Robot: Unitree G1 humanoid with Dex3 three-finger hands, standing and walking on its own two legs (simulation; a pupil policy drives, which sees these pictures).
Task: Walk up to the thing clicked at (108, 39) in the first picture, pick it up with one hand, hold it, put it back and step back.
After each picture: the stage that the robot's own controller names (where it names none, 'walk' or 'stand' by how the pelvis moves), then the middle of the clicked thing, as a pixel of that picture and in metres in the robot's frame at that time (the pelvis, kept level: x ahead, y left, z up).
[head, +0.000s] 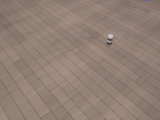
stand; (109, 39) +1.53 -0.33 -0.72
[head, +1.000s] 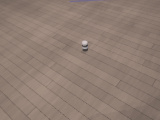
walk; (85, 46) +1.42 +0.08 -0.69
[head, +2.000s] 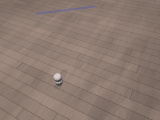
walk; (58, 79) +0.88 +0.31 -0.71
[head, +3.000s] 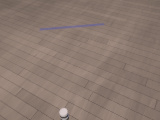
walk; (64, 115) +0.58 +0.21 -0.71
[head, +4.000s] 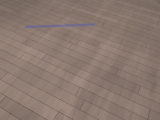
stand; out of the picture +0.43 +0.18 -0.71
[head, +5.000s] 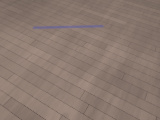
stand; out of the picture +0.40 +0.18 -0.72
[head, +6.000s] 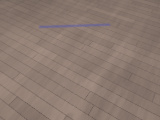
stand; out of the picture +0.39 +0.18 -0.71
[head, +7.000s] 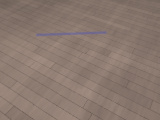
stand; out of the picture +0.36 +0.18 -0.73
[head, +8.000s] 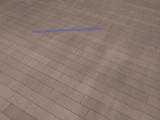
stand; out of the picture +0.37 +0.19 -0.72
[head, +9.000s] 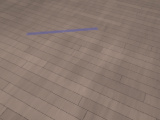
stand; out of the picture +0.35 +0.20 -0.72
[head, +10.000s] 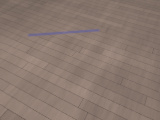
stand; out of the picture +0.34 +0.20 -0.73
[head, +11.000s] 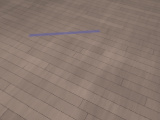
stand; out of the picture +0.35 +0.19 -0.73
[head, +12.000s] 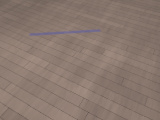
stand; out of the picture +0.35 +0.19 -0.73
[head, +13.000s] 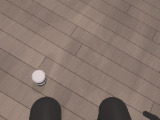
go down; (39, 78) +0.43 +0.20 -0.43
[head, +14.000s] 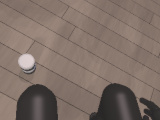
go down; (27, 64) +0.45 +0.22 -0.32
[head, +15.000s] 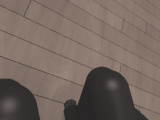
close in; out of the picture +0.43 +0.26 -0.23
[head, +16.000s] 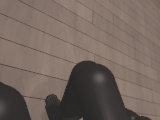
close; out of the picture +0.43 +0.27 -0.22
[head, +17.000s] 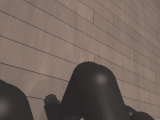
lift; out of the picture +0.40 +0.26 -0.23
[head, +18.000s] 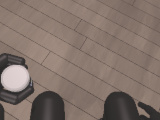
lift; (19, 82) +0.32 +0.21 -0.04
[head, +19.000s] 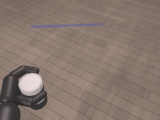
hold; (34, 92) +0.32 +0.17 +0.04
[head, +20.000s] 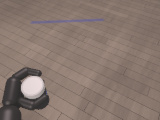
hold; (36, 93) +0.32 +0.17 +0.02
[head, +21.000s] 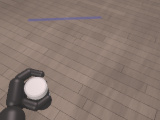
crouch; (39, 94) +0.32 +0.16 +0.01
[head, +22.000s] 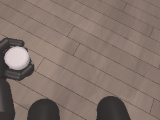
crouch; (21, 63) +0.41 +0.20 -0.08
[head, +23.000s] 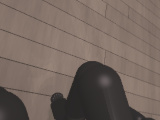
lower; out of the picture +0.42 +0.28 -0.23
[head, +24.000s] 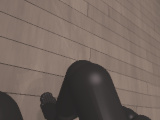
lower; out of the picture +0.43 +0.29 -0.23
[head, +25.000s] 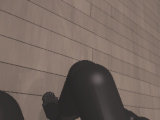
lower; out of the picture +0.44 +0.29 -0.23
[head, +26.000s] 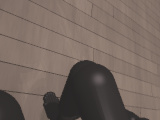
lower; out of the picture +0.44 +0.29 -0.22
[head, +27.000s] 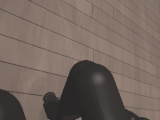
loosen; out of the picture +0.43 +0.27 -0.23
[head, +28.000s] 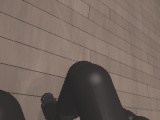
withdraw; out of the picture +0.44 +0.28 -0.24
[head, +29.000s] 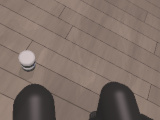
walk; (27, 61) +0.47 +0.22 -0.31
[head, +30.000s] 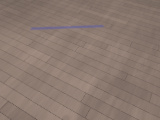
stand; out of the picture +0.39 +0.16 -0.65
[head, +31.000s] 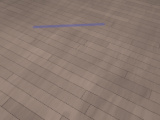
stand; out of the picture +0.41 +0.18 -0.66
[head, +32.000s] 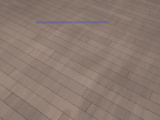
stand; out of the picture +0.40 +0.17 -0.68
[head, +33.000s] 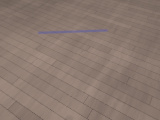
walk; out of the picture +0.41 +0.18 -0.72
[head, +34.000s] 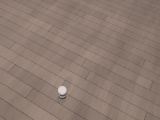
walk; (62, 92) +0.58 +0.13 -0.69
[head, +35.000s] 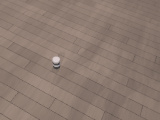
walk; (56, 62) +0.89 +0.19 -0.70
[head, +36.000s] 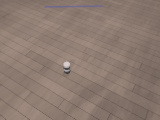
stand; (66, 67) +1.03 +0.17 -0.71
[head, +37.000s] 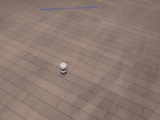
stand; (63, 68) +1.05 +0.19 -0.72
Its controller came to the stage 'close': yes
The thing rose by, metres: 0.73
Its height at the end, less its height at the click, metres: +0.00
